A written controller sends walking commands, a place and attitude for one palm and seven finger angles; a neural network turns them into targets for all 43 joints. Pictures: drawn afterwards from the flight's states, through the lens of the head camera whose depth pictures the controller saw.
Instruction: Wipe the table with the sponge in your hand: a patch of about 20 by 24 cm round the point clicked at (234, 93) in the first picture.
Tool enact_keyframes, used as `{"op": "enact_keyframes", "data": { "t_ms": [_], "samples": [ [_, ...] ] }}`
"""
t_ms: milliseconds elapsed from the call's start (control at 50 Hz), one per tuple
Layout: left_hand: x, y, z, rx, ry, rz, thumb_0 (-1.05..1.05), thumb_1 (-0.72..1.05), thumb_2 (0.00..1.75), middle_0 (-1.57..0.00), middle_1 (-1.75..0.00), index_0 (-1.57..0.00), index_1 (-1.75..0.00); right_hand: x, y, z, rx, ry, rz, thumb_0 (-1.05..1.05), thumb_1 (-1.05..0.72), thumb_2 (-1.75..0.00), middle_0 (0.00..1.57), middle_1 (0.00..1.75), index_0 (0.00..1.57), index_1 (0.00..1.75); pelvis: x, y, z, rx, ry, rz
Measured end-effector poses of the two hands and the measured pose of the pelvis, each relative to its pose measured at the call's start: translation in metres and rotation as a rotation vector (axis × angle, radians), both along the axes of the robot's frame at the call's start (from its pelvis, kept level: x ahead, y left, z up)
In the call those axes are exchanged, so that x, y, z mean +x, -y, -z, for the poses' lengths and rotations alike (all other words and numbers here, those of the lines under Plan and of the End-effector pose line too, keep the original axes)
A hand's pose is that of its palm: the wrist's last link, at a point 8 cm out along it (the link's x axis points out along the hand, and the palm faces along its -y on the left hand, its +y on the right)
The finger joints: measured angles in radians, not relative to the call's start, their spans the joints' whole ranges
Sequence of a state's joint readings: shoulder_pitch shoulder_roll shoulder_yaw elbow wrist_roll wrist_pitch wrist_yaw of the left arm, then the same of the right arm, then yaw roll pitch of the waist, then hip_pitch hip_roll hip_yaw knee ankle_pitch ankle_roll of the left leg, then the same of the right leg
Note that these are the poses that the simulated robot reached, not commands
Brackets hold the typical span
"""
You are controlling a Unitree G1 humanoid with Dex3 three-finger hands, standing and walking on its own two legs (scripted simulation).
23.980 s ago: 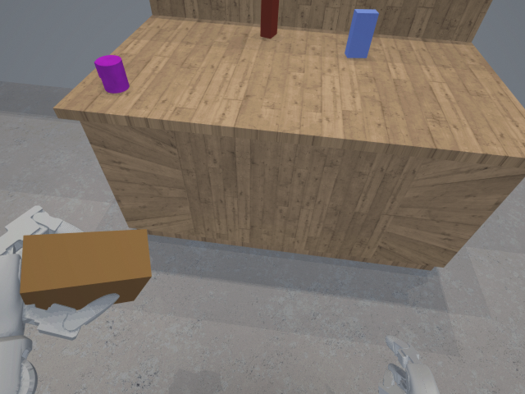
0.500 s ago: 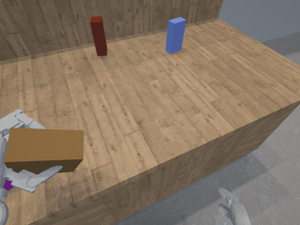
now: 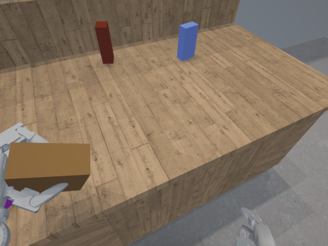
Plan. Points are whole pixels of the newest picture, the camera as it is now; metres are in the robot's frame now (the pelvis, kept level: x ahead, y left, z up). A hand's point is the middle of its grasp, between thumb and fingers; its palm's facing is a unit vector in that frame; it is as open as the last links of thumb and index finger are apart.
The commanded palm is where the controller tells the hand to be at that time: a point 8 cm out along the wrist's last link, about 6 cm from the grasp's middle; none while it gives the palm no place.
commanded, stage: shuffle to correct the standing spot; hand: left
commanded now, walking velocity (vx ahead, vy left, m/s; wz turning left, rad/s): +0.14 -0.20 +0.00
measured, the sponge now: (62, 169) +0.22 +0.21 +0.14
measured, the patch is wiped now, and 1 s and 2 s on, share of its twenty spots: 0.00 0.00 0.00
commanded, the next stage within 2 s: come to a stop and stand still in 0.72 s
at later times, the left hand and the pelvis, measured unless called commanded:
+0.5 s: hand (37, 168) +0.22 +0.24 +0.16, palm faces +0.31 -0.87 -0.38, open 9.7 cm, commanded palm +0.16 +0.28 +0.18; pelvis +0.00 +0.00 +0.00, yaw +0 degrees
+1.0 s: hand (13, 139) +0.25 +0.29 +0.19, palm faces +0.43 -0.81 -0.40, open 9.7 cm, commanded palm +0.17 +0.28 +0.18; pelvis -0.01 +0.01 +0.00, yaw -4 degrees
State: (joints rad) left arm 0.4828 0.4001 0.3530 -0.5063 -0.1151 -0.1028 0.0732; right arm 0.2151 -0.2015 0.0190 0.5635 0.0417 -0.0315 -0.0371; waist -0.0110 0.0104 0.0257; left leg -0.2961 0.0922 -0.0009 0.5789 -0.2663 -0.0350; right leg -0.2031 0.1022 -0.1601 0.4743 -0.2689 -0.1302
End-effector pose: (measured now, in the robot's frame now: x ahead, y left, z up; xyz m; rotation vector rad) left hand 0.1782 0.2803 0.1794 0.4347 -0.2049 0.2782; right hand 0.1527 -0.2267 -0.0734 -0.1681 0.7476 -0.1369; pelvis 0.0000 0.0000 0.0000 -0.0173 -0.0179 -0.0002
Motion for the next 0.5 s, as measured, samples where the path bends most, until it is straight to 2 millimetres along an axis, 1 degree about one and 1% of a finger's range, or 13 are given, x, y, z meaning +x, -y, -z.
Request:
{"op": "enact_keyframes", "data": {
  "t_ms": [200,400,500],
  "samples": [
    [-0.0005,0.001,0.0017,-0.013,0.007,-0.006,-0.01,-0.47,1.05,-0.79,-1.35,-0.79,-1.35,-0.001,-0.0002,0.001,-0.005,-0.012,-0.008,0.01,-0.9,-0.89,0.2,0.3,0.2,0.3,-0.0004,0.0009,0.0,-0.002,0.0,0.0],
    [0.002,0.0008,-0.0023,0.008,0.001,0.002,-0.01,-0.47,1.05,-0.79,-1.35,-0.79,-1.35,0.0044,-0.0022,-0.0018,0.002,0.009,-0.008,0.01,-0.9,-0.89,0.2,0.3,0.21,0.3,0.0001,-0.0003,-0.0011,-0.004,-0.002,0.001],
    [0.0009,-0.0018,0.0033,-0.011,-0.011,-0.004,-0.01,-0.47,1.05,-0.79,-1.35,-0.79,-1.35,0.0042,-0.0022,-0.0019,0.0,0.009,-0.001,0.01,-0.9,-0.89,0.2,0.3,0.21,0.3,0.001,-0.0016,-0.0001,-0.002,-0.002,0.006]
  ]
}}
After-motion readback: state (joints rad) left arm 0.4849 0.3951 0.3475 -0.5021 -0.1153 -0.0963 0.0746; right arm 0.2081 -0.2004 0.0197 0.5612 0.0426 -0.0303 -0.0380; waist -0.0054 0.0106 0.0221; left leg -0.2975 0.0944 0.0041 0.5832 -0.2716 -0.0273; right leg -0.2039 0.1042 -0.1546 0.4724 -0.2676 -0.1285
